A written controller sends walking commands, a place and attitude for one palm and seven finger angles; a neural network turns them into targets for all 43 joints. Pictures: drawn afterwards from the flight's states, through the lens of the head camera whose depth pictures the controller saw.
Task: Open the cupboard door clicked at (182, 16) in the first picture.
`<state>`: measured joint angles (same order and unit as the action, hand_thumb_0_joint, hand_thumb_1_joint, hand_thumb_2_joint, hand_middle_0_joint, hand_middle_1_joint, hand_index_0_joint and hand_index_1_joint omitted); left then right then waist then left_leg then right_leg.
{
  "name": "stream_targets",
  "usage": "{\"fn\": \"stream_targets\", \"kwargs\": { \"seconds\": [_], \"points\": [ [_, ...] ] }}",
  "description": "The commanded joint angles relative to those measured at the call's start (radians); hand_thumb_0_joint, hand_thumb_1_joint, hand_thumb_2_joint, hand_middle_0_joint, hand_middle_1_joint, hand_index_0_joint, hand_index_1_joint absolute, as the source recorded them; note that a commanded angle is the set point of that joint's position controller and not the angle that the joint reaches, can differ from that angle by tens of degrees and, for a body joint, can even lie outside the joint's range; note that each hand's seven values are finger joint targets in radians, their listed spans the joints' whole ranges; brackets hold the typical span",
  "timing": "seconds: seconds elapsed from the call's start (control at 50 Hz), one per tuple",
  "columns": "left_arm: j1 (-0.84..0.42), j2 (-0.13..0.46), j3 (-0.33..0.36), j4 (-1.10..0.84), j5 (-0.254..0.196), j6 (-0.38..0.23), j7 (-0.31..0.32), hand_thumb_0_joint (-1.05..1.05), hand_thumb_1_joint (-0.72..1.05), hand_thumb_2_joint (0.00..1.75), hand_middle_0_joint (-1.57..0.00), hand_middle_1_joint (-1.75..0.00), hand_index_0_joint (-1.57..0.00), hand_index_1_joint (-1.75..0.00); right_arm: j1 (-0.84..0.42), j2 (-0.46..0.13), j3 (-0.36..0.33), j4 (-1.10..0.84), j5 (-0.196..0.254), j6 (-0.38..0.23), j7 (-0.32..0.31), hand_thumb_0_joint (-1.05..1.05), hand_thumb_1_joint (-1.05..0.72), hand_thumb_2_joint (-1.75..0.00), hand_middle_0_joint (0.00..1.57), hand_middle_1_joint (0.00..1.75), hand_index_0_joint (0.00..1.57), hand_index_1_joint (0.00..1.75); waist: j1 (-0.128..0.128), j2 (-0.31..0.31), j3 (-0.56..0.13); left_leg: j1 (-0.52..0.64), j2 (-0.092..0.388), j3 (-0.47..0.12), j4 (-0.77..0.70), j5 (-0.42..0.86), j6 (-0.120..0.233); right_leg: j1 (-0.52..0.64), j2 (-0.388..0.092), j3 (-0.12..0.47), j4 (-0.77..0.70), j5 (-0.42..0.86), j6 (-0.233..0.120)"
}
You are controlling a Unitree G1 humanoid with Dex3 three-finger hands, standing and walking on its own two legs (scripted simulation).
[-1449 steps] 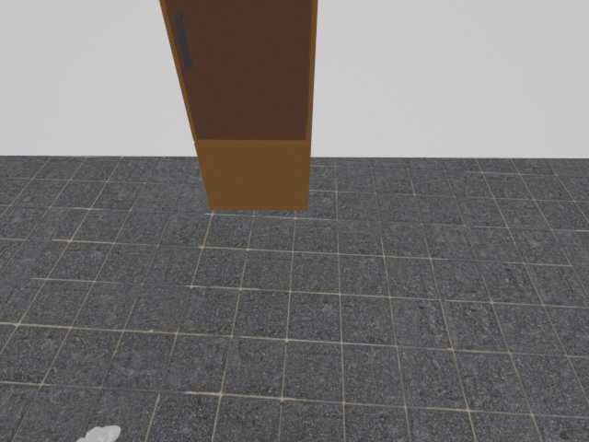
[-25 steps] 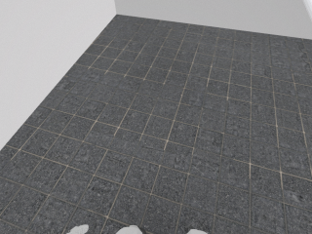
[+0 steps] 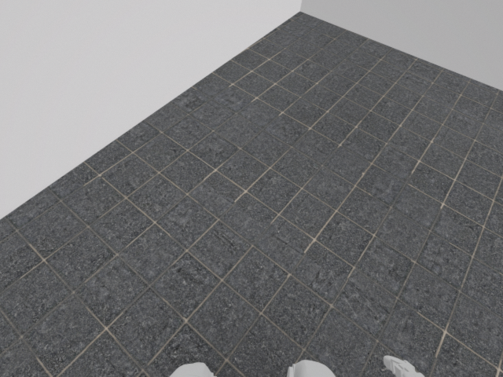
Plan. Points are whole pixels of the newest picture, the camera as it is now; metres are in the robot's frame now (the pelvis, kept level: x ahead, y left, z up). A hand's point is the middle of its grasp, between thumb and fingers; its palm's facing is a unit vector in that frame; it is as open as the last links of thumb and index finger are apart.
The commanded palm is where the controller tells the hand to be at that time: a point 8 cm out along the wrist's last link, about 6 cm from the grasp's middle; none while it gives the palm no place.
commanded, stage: turn to face it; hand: left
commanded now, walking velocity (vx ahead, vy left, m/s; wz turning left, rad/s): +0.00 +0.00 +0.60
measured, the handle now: out of the picture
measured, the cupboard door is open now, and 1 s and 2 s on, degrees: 41 41 41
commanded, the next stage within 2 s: none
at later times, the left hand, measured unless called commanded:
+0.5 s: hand out of the picture +0.02 +0.16 -0.15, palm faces +0.32 -0.92 -0.22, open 7.4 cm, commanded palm none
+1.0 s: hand out of the picture +0.00 +0.18 -0.14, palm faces +0.56 -0.77 -0.30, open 7.4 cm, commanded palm none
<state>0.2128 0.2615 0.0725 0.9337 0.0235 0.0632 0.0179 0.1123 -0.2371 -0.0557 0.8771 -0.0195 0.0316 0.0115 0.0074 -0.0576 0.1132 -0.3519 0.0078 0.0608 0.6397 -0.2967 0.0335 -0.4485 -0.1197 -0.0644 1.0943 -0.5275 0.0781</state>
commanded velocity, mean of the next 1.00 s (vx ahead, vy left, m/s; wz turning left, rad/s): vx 0.00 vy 0.00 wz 0.60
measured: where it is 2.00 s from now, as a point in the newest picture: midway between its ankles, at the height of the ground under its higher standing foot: outside the picture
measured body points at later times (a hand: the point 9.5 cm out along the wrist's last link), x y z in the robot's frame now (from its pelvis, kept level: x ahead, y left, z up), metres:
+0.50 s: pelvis +0.01 -0.04 +0.01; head +0.06 -0.02 +0.46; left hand +0.00 +0.21 -0.14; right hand +0.18 -0.26 -0.13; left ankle -0.03 +0.07 -0.69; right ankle +0.04 -0.16 -0.72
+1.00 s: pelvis +0.03 -0.06 +0.00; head +0.08 -0.04 +0.45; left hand -0.03 +0.22 -0.12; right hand +0.22 -0.24 -0.15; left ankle -0.03 +0.07 -0.72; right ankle +0.08 -0.16 -0.73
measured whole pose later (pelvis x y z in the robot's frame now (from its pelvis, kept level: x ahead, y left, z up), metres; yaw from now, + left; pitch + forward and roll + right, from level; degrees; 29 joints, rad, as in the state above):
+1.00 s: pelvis +0.03 -0.06 +0.00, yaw +36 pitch +2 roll +1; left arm 0.13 0.23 0.06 0.85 0.02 0.02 0.02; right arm 0.20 -0.23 -0.08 0.92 -0.02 0.07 0.01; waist -0.02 0.03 0.09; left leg -0.39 -0.06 -0.12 0.63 -0.32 -0.02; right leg -0.29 -0.02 -0.02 0.57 -0.35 0.02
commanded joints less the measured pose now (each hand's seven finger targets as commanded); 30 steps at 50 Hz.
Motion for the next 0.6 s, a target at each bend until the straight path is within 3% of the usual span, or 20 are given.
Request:
{"fn": "stream_targets", "kwargs": {
  "seconds": [0.0,0.1,0.14,0.16,0.18,0.2,0.22,0.24,0.28,0.32,0.36,0.44,0.48,0.5,0.52,0.54,0.56,0.58],
  "points": [
    [-0.021,0.065,0.017,-0.098,-0.003,-0.030,-0.012,0.00,0.90,0.90,-0.20,-0.30,-0.20,-0.30,0.024,-0.212,-0.053,-0.047,-0.005,-0.014,-0.020,0.00,-0.90,-0.90,0.20,0.30,0.20,0.30,-0.016,0.226,-0.147,0.120,0.225,-0.265,-0.301,0.250,0.115,-0.074,0.021,0.052,-0.010,0.104,0.006],
    [-0.017,0.054,0.012,-0.114,-0.005,-0.039,-0.010,0.00,0.90,0.90,-0.20,-0.30,-0.20,-0.30,0.021,-0.215,-0.066,-0.052,-0.010,-0.002,-0.012,0.00,-0.90,-0.90,0.20,0.30,0.20,0.30,-0.018,0.217,-0.146,0.063,0.203,-0.324,-0.284,0.166,0.115,0.063,0.086,0.015,-0.284,0.108,-0.005],
    [0.025,0.054,0.013,-0.109,-0.007,-0.047,-0.007,0.00,0.90,0.90,-0.20,-0.30,-0.20,-0.30,0.002,-0.210,-0.071,-0.062,-0.008,0.004,-0.011,0.00,-0.90,-0.90,0.20,0.30,0.20,0.30,0.000,0.232,-0.155,0.006,0.182,-0.348,-0.242,0.175,0.103,0.180,0.114,0.001,-0.420,0.165,-0.011],
    [0.065,0.063,0.017,-0.103,-0.008,-0.054,-0.004,0.00,0.90,0.90,-0.20,-0.30,-0.20,-0.30,-0.013,-0.201,-0.070,-0.067,-0.003,0.006,-0.010,0.00,-0.90,-0.90,0.20,0.30,0.20,0.30,0.023,0.202,-0.168,-0.033,0.154,-0.338,-0.196,0.170,0.079,0.265,0.115,-0.007,-0.544,0.245,-0.015],
    [0.103,0.106,0.029,-0.100,-0.002,-0.065,0.003,0.00,0.90,0.90,-0.20,-0.30,-0.20,-0.30,-0.015,-0.162,-0.067,-0.077,0.005,0.006,-0.007,0.00,-0.90,-0.90,0.20,0.30,0.20,0.30,0.046,0.084,-0.179,-0.129,0.087,-0.294,-0.092,0.075,0.031,0.385,0.035,0.070,-0.697,0.264,-0.034],
    [0.122,0.202,0.047,-0.107,0.015,-0.077,0.012,0.00,0.90,0.90,-0.20,-0.30,-0.20,-0.30,-0.001,-0.092,-0.058,-0.096,0.012,0.005,0.000,0.00,-0.90,-0.90,0.20,0.30,0.20,0.30,0.056,-0.198,-0.181,-0.299,-0.060,-0.127,0.148,-0.174,-0.055,0.464,-0.237,0.375,-0.829,0.272,-0.129],
    [0.092,0.225,0.037,-0.120,0.009,-0.071,0.012,0.00,0.90,0.90,-0.20,-0.30,-0.20,-0.30,-0.019,-0.098,-0.057,-0.107,0.002,0.005,0.004,0.00,-0.90,-0.90,0.20,0.30,0.20,0.30,0.054,-0.226,-0.150,-0.284,-0.061,-0.101,0.408,-0.329,-0.061,0.335,-0.383,0.430,-0.841,0.354,-0.220],
    [0.055,0.176,0.033,-0.122,0.004,-0.077,0.017,0.00,0.90,0.90,-0.20,-0.30,-0.20,-0.30,-0.023,-0.110,-0.061,-0.087,-0.002,0.014,0.002,0.00,-0.90,-0.90,0.20,0.30,0.20,0.30,0.028,-0.219,-0.149,-0.274,-0.023,-0.138,0.551,-0.280,-0.062,0.287,-0.336,0.408,-0.817,0.420,-0.234],
    [-0.028,0.112,0.012,-0.139,-0.001,-0.078,0.018,0.00,0.90,0.90,-0.20,-0.30,-0.20,-0.30,0.003,-0.097,-0.055,-0.051,0.000,0.022,0.012,0.00,-0.90,-0.90,0.20,0.30,0.20,0.30,-0.021,-0.166,-0.123,-0.264,0.019,-0.109,0.631,-0.161,-0.087,0.280,-0.228,0.188,-0.747,0.602,-0.201],
    [-0.025,0.101,0.010,-0.141,0.003,-0.079,0.021,0.00,0.90,0.90,-0.20,-0.30,-0.20,-0.30,0.001,-0.065,-0.042,-0.042,0.005,0.025,0.019,0.00,-0.90,-0.90,0.20,0.30,0.20,0.30,-0.019,-0.155,-0.141,-0.222,0.021,-0.058,0.505,-0.151,-0.099,0.328,-0.194,0.072,-0.711,0.746,-0.180],
    [0.016,0.122,0.016,-0.124,0.004,-0.080,0.021,0.00,0.90,0.90,-0.20,-0.30,-0.20,-0.30,-0.030,-0.053,-0.034,-0.043,0.009,0.027,0.022,0.00,-0.90,-0.90,0.20,0.30,0.20,0.30,0.004,-0.141,-0.143,-0.178,0.018,-0.018,0.377,-0.155,-0.103,0.360,-0.206,0.031,-0.696,0.800,-0.181],
    [0.061,0.164,0.035,-0.101,0.010,-0.074,0.017,0.00,0.90,0.90,-0.20,-0.30,-0.20,-0.30,-0.062,-0.036,-0.023,-0.054,0.012,0.014,0.024,0.00,-0.90,-0.90,0.20,0.30,0.20,0.30,0.037,-0.144,-0.147,-0.093,0.001,0.042,0.136,-0.176,-0.087,0.396,-0.241,0.009,-0.646,0.833,-0.187],
    [0.056,0.172,0.040,-0.096,0.006,-0.071,0.011,0.00,0.90,0.90,-0.20,-0.30,-0.20,-0.30,-0.020,-0.049,-0.024,-0.049,0.012,0.008,0.021,0.00,-0.90,-0.90,0.20,0.30,0.20,0.30,0.019,-0.141,-0.165,-0.010,-0.009,0.063,0.010,-0.096,-0.077,0.375,-0.243,-0.024,-0.595,0.799,-0.159],
    [0.043,0.167,0.041,-0.092,0.002,-0.070,0.008,0.00,0.90,0.90,-0.20,-0.30,-0.20,-0.30,0.014,-0.065,-0.028,-0.042,0.010,0.004,0.021,0.00,-0.90,-0.90,0.20,0.30,0.20,0.30,-0.003,-0.125,-0.182,0.070,-0.004,0.050,-0.102,-0.020,-0.069,0.344,-0.231,-0.054,-0.533,0.747,-0.128],
    [0.034,0.154,0.040,-0.101,-0.008,-0.065,0.004,0.00,0.90,0.90,-0.20,-0.30,-0.20,-0.30,0.085,-0.111,-0.041,-0.027,0.006,-0.005,0.020,0.00,-0.90,-0.90,0.20,0.30,0.20,0.30,-0.046,-0.015,-0.223,0.236,0.032,0.008,-0.216,0.142,-0.046,0.238,-0.212,-0.099,-0.402,0.658,-0.081],
    [0.030,0.088,0.030,-0.139,-0.016,-0.058,-0.005,0.00,0.90,0.90,-0.20,-0.30,-0.20,-0.30,0.152,-0.232,-0.071,-0.022,-0.005,-0.013,0.013,0.00,-0.90,-0.90,0.20,0.30,0.20,0.30,-0.081,0.298,-0.265,0.414,0.310,-0.367,-0.249,0.479,0.084,-0.053,-0.066,-0.143,-0.167,0.144,0.003],
    [-0.047,0.056,0.008,-0.181,-0.006,-0.048,-0.001,0.00,0.90,0.90,-0.20,-0.30,-0.20,-0.30,0.214,-0.289,-0.084,-0.002,-0.002,-0.002,0.004,0.00,-0.90,-0.90,0.20,0.30,0.20,0.30,-0.114,0.355,-0.240,0.381,0.446,-0.478,-0.266,0.671,0.206,-0.165,-0.012,-0.046,-0.019,-0.167,0.011],
    [-0.113,0.068,0.011,-0.175,0.000,-0.037,0.009,0.00,0.90,0.90,-0.20,-0.30,-0.20,-0.30,0.228,-0.258,-0.077,0.010,-0.004,-0.005,-0.008,0.00,-0.90,-0.90,0.20,0.30,0.20,0.30,-0.125,0.300,-0.228,0.321,0.399,-0.467,-0.271,0.557,0.206,-0.179,-0.012,0.034,0.057,-0.110,0.001]
  ]
}}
